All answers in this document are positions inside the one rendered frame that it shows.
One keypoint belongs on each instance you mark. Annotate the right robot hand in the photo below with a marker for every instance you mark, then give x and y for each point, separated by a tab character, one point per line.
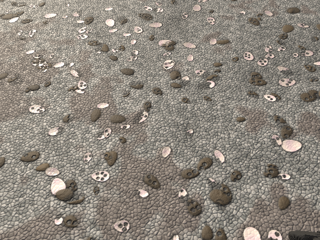
304	235

